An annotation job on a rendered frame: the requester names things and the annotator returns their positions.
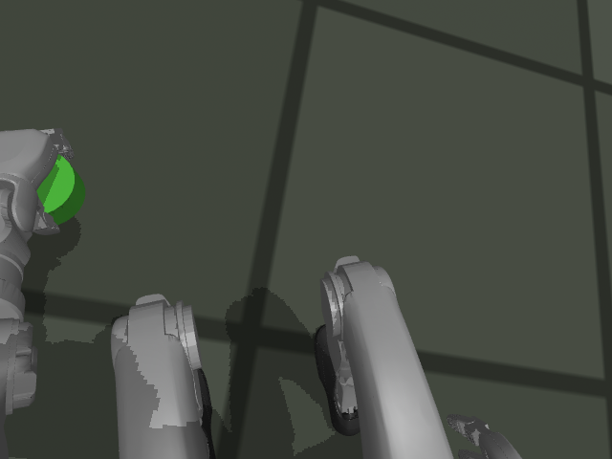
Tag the left robot hand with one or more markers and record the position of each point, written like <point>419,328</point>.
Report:
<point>30,154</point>

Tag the tin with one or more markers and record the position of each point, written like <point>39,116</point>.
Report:
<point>62,193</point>

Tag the left robot foot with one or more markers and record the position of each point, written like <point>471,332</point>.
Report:
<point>206,418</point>

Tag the left robot arm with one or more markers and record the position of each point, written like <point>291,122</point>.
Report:
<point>18,358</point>

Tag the right robot foot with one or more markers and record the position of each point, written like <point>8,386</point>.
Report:
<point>344,423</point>

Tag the right robot hand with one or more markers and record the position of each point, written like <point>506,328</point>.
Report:
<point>493,445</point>

